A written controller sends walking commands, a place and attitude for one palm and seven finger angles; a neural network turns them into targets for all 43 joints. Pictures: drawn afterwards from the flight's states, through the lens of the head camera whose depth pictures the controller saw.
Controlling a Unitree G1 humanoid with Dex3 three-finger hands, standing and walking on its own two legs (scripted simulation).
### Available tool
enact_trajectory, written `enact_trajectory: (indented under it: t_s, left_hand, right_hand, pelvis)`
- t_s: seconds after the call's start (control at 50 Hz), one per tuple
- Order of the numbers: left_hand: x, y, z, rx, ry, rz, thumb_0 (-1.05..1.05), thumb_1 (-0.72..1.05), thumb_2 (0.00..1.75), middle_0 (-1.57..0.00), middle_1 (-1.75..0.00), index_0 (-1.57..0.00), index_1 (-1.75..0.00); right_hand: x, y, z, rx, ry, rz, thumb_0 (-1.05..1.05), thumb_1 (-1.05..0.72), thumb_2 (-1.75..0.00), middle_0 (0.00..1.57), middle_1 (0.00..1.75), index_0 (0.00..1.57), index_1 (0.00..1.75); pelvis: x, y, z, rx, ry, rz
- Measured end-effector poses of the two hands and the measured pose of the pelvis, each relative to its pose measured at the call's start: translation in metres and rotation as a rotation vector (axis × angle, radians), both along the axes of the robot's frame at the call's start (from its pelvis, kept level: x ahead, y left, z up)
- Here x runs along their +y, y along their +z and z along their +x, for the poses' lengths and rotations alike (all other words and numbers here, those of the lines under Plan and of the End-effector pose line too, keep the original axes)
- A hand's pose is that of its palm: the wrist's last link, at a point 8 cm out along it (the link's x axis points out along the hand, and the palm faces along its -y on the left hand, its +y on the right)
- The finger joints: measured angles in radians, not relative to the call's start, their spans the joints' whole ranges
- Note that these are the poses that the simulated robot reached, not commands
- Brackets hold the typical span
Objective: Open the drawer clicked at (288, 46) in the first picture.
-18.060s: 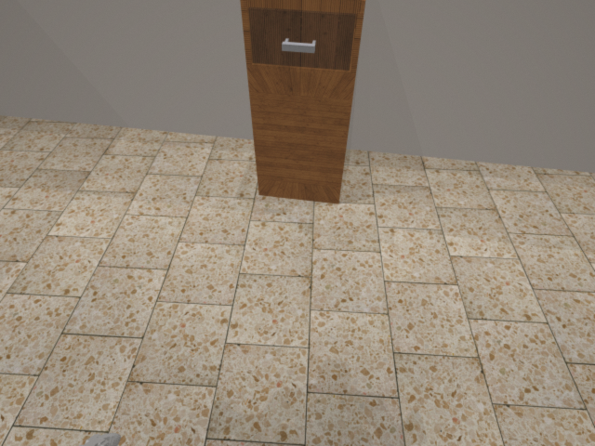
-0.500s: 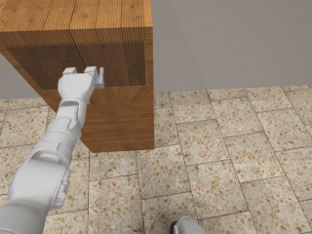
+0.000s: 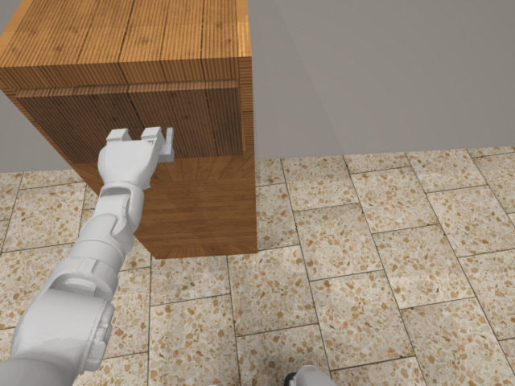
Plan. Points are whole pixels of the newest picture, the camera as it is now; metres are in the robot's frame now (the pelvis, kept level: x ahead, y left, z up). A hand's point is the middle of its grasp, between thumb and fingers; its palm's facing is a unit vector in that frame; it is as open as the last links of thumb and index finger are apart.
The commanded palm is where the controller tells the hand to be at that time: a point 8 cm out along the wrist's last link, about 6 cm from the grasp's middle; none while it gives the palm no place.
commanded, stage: pull the drawer open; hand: left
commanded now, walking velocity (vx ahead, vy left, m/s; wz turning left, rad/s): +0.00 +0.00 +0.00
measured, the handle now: (142, 144) +0.52 +0.19 +0.02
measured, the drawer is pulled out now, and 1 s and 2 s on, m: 0.02 0.14 0.28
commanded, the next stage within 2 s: none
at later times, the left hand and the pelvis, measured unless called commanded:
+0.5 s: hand (136, 214) +0.39 +0.19 +0.00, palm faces -0.03 -0.04 -1.00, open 5.9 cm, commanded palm +0.36 +0.19 +0.05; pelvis +0.00 +0.00 +0.01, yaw +1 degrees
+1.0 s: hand (132, 247) +0.33 +0.19 +0.00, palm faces -0.01 -0.05 -1.00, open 5.8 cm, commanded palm +0.29 +0.19 +0.05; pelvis -0.01 -0.01 +0.01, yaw +0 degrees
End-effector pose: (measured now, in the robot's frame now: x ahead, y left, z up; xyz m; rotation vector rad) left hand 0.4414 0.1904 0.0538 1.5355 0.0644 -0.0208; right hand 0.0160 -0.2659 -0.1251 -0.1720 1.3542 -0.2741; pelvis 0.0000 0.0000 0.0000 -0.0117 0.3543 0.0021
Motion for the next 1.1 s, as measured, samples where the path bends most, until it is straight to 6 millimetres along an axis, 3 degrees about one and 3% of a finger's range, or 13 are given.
enact_trajectory:
  t_s: [0.44,0.56,0.86,1.1]
  left_hand:
    - [-0.001,-0.002,-0.063,-0.027,0.004,-0.001,0.00,0.71,0.82,-0.30,-1.34,-0.35,-1.31]
    - [-0.001,-0.002,-0.074,-0.027,0.006,0.000,0.00,0.71,0.82,-0.30,-1.34,-0.35,-1.31]
    - [-0.002,-0.002,-0.105,-0.034,0.022,-0.008,0.01,0.71,0.82,-0.29,-1.34,-0.36,-1.31]
    - [-0.003,-0.002,-0.143,-0.042,0.035,-0.020,0.01,0.71,0.82,-0.28,-1.34,-0.37,-1.31]
  right_hand:
    - [0.014,0.008,0.085,-0.200,0.101,0.036,0.01,-0.90,-0.90,0.20,0.30,0.20,0.29]
    - [0.014,0.010,0.090,-0.231,0.112,0.034,0.01,-0.90,-0.90,0.20,0.30,0.20,0.29]
    - [0.008,0.011,0.082,-0.241,0.093,0.037,0.01,-0.90,-0.90,0.20,0.30,0.20,0.29]
    - [0.010,0.020,0.112,-0.335,0.134,0.042,0.01,-0.90,-0.90,0.20,0.30,0.20,0.29]
  pelvis:
    - [-0.001,0.008,-0.002,-0.086,0.021,0.006]
    - [-0.003,0.008,-0.005,-0.100,0.021,0.010]
    - [-0.007,0.011,-0.007,-0.129,0.006,0.016]
    - [-0.010,0.012,-0.008,-0.163,0.004,0.020]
